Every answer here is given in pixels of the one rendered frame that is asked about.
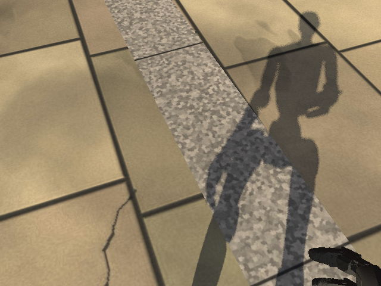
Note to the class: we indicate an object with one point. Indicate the right robot hand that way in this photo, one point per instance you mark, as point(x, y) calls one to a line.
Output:
point(349, 262)

